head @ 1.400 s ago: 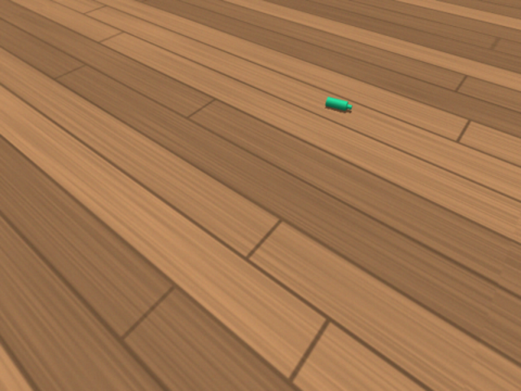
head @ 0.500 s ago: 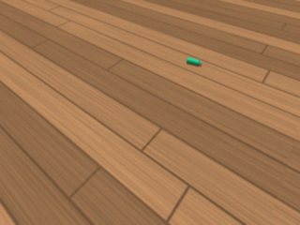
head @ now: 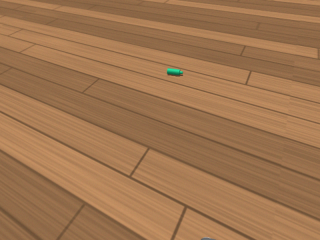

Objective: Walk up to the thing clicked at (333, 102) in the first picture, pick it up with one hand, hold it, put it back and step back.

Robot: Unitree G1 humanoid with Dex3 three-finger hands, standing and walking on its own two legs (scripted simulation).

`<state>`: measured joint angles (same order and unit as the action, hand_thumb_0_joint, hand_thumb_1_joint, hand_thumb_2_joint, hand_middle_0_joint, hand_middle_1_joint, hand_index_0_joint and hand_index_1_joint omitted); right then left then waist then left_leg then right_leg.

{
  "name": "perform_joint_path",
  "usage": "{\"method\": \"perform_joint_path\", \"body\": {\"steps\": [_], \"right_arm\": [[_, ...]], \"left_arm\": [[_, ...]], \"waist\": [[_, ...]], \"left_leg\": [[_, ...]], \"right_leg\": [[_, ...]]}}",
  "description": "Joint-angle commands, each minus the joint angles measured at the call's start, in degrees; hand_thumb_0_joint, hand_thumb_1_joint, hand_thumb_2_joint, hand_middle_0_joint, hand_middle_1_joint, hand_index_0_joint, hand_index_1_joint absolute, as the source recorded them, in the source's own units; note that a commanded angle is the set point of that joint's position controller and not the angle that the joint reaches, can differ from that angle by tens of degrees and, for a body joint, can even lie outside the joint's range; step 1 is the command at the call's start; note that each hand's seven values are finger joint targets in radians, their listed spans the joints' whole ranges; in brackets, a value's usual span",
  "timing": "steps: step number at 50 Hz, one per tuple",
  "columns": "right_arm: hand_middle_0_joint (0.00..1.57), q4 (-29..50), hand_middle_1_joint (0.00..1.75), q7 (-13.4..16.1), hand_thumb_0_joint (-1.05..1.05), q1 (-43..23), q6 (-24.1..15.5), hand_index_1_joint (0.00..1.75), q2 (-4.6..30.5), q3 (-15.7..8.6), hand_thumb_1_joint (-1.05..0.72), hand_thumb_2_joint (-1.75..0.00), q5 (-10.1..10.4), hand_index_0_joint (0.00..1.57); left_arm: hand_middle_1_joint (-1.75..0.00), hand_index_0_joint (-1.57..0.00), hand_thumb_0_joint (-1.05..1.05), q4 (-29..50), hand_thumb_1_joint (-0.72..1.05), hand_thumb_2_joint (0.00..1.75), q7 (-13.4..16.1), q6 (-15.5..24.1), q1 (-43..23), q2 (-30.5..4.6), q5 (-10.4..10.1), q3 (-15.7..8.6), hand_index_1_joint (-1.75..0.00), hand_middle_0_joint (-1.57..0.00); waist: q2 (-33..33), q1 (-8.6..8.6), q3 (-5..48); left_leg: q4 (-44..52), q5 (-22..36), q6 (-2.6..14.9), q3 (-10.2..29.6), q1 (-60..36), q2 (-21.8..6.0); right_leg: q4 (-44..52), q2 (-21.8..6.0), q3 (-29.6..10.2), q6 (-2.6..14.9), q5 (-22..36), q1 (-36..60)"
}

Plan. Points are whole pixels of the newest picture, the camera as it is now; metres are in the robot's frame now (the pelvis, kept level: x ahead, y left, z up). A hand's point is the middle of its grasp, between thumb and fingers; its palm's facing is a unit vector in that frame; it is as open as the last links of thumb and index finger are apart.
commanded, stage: walk up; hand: left
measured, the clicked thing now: (175, 71) +1.87 -0.09 -0.74
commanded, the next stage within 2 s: none
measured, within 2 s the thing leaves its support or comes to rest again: neither
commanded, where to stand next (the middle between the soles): +1.34 -0.23 m, yaw -14 degrees
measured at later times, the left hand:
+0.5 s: hand (98, 199) +0.28 +0.23 -0.17, palm faces -0.13 -0.94 -0.32, open 7.4 cm
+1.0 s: hand (140, 102) +0.70 +0.12 -0.12, palm faces -0.27 -0.87 -0.41, open 7.3 cm
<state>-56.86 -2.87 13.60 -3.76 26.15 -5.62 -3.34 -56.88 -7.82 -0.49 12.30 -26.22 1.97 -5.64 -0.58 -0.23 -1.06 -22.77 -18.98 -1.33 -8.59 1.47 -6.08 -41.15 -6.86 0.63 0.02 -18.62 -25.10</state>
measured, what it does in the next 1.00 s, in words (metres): walks ahead: right foot, then left foot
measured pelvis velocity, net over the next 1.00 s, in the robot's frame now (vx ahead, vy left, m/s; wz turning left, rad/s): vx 0.49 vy -0.10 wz -0.24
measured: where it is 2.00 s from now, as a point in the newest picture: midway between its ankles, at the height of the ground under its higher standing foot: (188, 142)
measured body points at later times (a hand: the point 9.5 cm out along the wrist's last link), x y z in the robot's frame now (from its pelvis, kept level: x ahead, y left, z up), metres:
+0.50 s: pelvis +0.24 -0.04 -0.02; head +0.26 -0.02 +0.43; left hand +0.29 +0.28 -0.15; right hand +0.32 -0.37 -0.11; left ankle +0.38 +0.07 -0.74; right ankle +0.10 -0.16 -0.73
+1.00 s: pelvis +0.49 -0.10 -0.02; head +0.51 -0.13 +0.43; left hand +0.72 +0.17 -0.09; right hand +0.42 -0.42 -0.15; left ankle +0.40 +0.06 -0.69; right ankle +0.56 -0.23 -0.74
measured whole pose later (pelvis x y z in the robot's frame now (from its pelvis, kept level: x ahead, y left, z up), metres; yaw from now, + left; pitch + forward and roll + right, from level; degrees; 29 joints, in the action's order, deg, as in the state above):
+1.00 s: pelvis +0.49 -0.10 -0.02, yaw -14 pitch -2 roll +1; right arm -52.4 -2.7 20.7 -2.5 25.0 -2.8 -0.6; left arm -48.8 -4.2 5.0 7.9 -23.9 0.0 -3.2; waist -2.5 -2.3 -4.6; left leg -55.0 -27.9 0.6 -4.0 9.7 -5.0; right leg -38.1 -1.3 3.6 2.3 -11.9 -23.9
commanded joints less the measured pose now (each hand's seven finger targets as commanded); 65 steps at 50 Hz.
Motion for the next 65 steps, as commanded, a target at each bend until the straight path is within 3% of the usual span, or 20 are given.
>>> {"method": "perform_joint_path", "body": {"steps": [1,2,3,4,5,10,19,23,24,25,26,32,43,45,46,47,48,53,60,65], "right_arm": [[0.2,7.3,0.3,0.8,0.0,-10.3,-1.2,0.3,14.0,-3.4,-0.9,-0.9,0.3,0.2],[0.2,7.2,0.3,0.7,0.0,-9.4,-0.7,0.3,11.6,-2.3,-0.9,-0.9,0.1,0.2],[0.2,8.5,0.3,0.4,0.0,-8.9,-0.5,0.3,6.3,-0.3,-0.9,-0.9,0.4,0.2],[0.2,11.7,0.3,0.2,0.0,-9.4,-0.8,0.3,5.8,0.5,-0.9,-0.9,1.9,0.2],[0.2,11.1,0.3,0.4,0.0,-11.9,-0.7,0.3,11.3,-0.8,-0.9,-0.9,1.8,0.2],[0.2,6.3,0.3,-1.1,0.0,-1.9,-0.6,0.3,12.0,-1.4,-0.9,-0.9,2.4,0.2],[0.2,11.9,0.3,-2.3,0.0,-11.0,-1.3,0.3,8.9,-1.7,-0.9,-0.9,1.6,0.2],[0.2,8.4,0.3,-1.3,0.0,1.9,-2.3,0.3,10.3,-3.4,-0.9,-0.9,1.5,0.2],[0.2,6.3,0.3,-0.5,0.0,12.7,-2.7,0.3,13.8,-4.9,-0.9,-0.9,0.5,0.2],[0.2,7.3,0.3,0.1,0.0,16.2,-3.1,0.3,18.6,-6.2,-0.9,-0.9,0.1,0.2],[0.2,9.0,0.3,0.0,0.0,11.1,-2.9,0.3,19.6,-6.5,-0.9,-0.9,2.6,0.2],[0.2,11.8,0.3,0.6,0.0,2.1,-3.5,0.3,12.0,-2.6,-0.9,-0.9,3.1,0.2],[0.2,11.9,0.3,0.3,0.0,3.1,-2.4,0.3,13.7,-2.3,-0.9,-0.9,2.7,0.2],[0.2,12.3,0.3,0.6,0.0,2.7,-2.2,0.3,12.2,-1.4,-0.9,-0.9,2.7,0.2],[0.2,12.1,0.3,0.5,0.0,6.1,-2.1,0.3,9.0,-0.1,-0.9,-0.9,2.7,0.2],[0.2,13.4,0.3,0.5,0.0,8.8,-2.0,0.3,4.6,1.5,-0.9,-0.9,2.9,0.2],[0.2,12.3,0.3,1.0,0.0,7.5,-1.4,0.3,10.9,-0.1,-0.9,-0.9,3.1,0.2],[0.2,8.5,0.3,0.3,0.0,7.9,-0.4,0.3,10.4,-0.3,-0.9,-0.9,3.3,0.2],[0.2,10.6,0.3,-2.0,0.0,-0.1,-0.3,0.3,8.9,-1.1,-0.9,-0.9,1.8,0.2],[0.2,11.0,0.3,-2.4,0.0,-2.7,-1.4,0.3,7.6,-1.4,-0.9,-0.9,2.0,0.2]], "left_arm": [[-0.3,-0.2,0.0,3.3,0.9,0.9,0.7,2.2,2.6,-9.3,0.1,-3.1,-0.3,-0.2],[-0.3,-0.2,0.0,1.7,0.9,0.9,1.6,2.7,9.3,-11.1,0.3,-4.1,-0.3,-0.2],[-0.3,-0.2,0.0,0.5,0.9,0.9,3.0,3.4,17.4,-15.9,0.6,-5.8,-0.3,-0.2],[-0.3,-0.2,0.0,3.5,0.9,0.9,3.6,4.2,14.9,-20.8,-0.1,-5.8,-0.3,-0.2],[-0.3,-0.2,0.0,5.6,0.9,0.9,3.6,4.3,8.9,-21.9,-1.2,-5.4,-0.3,-0.2],[-0.3,-0.2,0.0,8.0,0.9,0.9,4.7,5.6,2.2,-14.4,-1.9,-3.1,-0.3,-0.2],[-0.3,-0.2,0.0,10.9,0.9,0.9,4.6,6.7,5.2,-14.0,-1.3,-2.6,-0.3,-0.2],[-0.3,-0.2,0.0,11.7,0.9,0.9,4.9,6.3,3.6,-12.3,-1.4,-1.4,-0.3,-0.2],[-0.3,-0.2,0.0,12.1,0.9,0.9,5.2,6.2,5.9,-9.0,-1.3,-0.3,-0.3,-0.2],[-0.3,-0.2,0.0,12.5,0.9,0.9,5.5,6.2,9.1,-4.5,-2.6,0.8,-0.3,-0.2],[-0.3,-0.2,0.0,11.5,0.9,0.9,6.5,6.1,8.9,-11.0,-2.3,0.1,-0.3,-0.2],[-0.3,-0.2,0.0,8.4,0.9,0.9,4.3,5.4,6.8,-9.5,-2.4,0.2,-0.3,-0.2],[-0.3,-0.2,0.0,10.7,0.9,0.9,2.2,4.9,-5.7,-7.8,-1.5,-0.4,-0.3,-0.2],[-0.3,-0.2,0.0,8.8,0.9,0.9,3.0,5.3,1.3,-9.9,-1.3,-1.5,-0.3,-0.2],[-0.3,-0.2,0.0,7.3,0.9,0.9,4.0,5.9,8.4,-13.1,-1.1,-3.0,-0.3,-0.2],[-0.3,-0.2,0.0,7.7,0.9,0.9,5.0,6.3,13.0,-18.7,-1.3,-4.3,-0.3,-0.2],[-0.3,-0.2,0.0,8.2,0.9,0.9,5.2,6.1,11.3,-20.3,-2.5,-4.2,-0.3,-0.2],[-0.3,-0.2,0.0,10.5,0.9,0.9,6.1,6.6,2.0,-12.8,-3.0,-1.8,-0.3,-0.2],[-0.3,-0.2,0.0,11.8,0.9,0.9,5.7,7.8,2.8,-13.6,-1.7,-2.3,-0.3,-0.2],[-0.3,-0.2,0.0,11.1,0.9,0.9,5.5,7.4,4.1,-14.1,-1.7,-1.9,-0.3,-0.2]], "waist": [[-2.0,4.78,-1.3],[6.2,8.15,1.9],[22.5,12.5,2.3],[24.5,9.5,0.2],[11.8,7.2,-4.8],[8.4,1.09,-2.9],[3.9,4.18,-4.4],[-1.7,-3.44,2.7],[-10.6,-7.92,9.1],[-20.7,-7.59,12.0],[-11.8,-6.01,12.3],[-6.2,-0.79,-0.7],[-3.9,-1.5,-1.3],[0.9,3.45,1.7],[9.4,6.54,6.6],[21.5,6.89,10.2],[15.3,6.83,9.1],[7.8,0.94,-0.3],[6.5,2.46,-2.6],[7.1,1.78,-1.0]], "left_leg": [[0.4,-20.5,8.52,2.2,18.6,-8.4],[-14.2,-16.5,7.42,-0.4,23.2,-4.7],[-37.2,-15.8,5.06,-3.2,34.5,2.3],[-46.5,-15.3,2.39,4.1,43.9,6.7],[-47.8,-10.4,2.29,10.5,41.7,0.9],[-35.6,1.6,2.68,11.3,32.1,-3.1],[-13.3,11.1,0.72,6.8,27.6,-1.3],[-7.2,9.0,3.28,2.6,1.5,3.8],[-4.0,-0.1,6.48,10.4,-11.9,-1.2],[5.0,-13.0,11.05,40.8,-19.9,-17.8],[10.8,-19.6,16.18,49.0,-13.6,-21.2],[10.0,5.6,13.39,15.0,6.4,-12.1],[4.0,10.0,10.64,4.2,8.1,-9.3],[-9.7,18.5,8.22,1.2,13.0,-7.2],[-25.6,15.2,6.42,-0.4,19.5,-2.7],[-40.2,-9.1,3.66,0.0,31.2,4.6],[-46.2,-11.5,3.02,6.7,36.0,4.3],[-39.4,0.9,3.48,11.4,29.8,-0.8],[-21.1,6.8,0.94,8.5,30.3,-2.3],[-11.2,11.1,2.4,4.7,18.7,0.6]], "right_leg": [[4.8,3.7,7.6,0.61,4.9,16.9],[6.6,6.1,6.9,1.38,0.3,25.5],[17.6,0.6,-8.2,4.54,-17.8,31.9],[35.6,-13.2,-40.9,10.63,-32.3,27.1],[38.1,-17.7,-46.4,14.7,-38.6,19.1],[31.5,-7.6,-20.2,10.63,-14.3,15.5],[28.7,-5.6,-10.9,11.13,-4.3,14.7],[8.2,-1.3,-3.5,8.02,18.0,7.6],[-11.1,2.9,-0.5,5.72,16.8,-0.2],[-25.1,12.3,-2.0,2.77,-8.5,-15.0],[-30.4,9.7,-8.8,4.1,-10.0,-14.3],[-18.6,1.2,-6.2,0.66,0.9,-8.4],[7.4,4.3,4.6,2.3,12.5,5.1],[9.5,5.7,4.0,3.78,10.1,19.0],[13.6,3.2,-3.0,5.15,1.6,30.3],[21.0,-12.2,-28.9,9.89,-7.2,37.9],[25.8,-17.0,-42.0,15.07,-7.8,36.7],[26.3,-7.6,-15.4,10.86,6.3,16.8],[29.2,-7.4,-9.0,12.98,-3.8,12.9],[23.2,-6.6,-5.3,10.86,6.6,11.8]]}}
